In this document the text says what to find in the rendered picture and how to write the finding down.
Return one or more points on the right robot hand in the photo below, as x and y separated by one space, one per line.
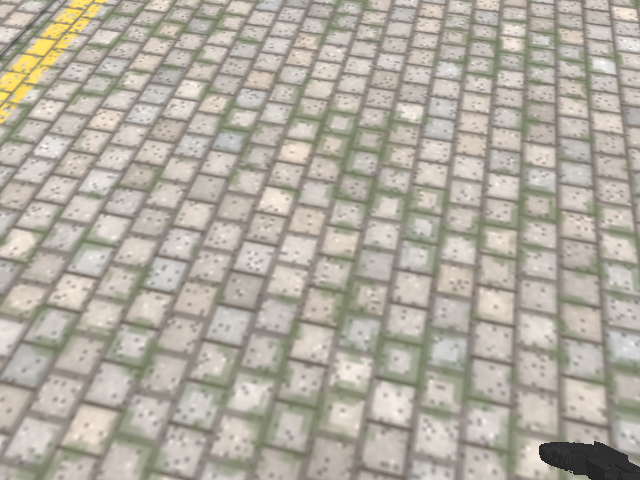
598 461

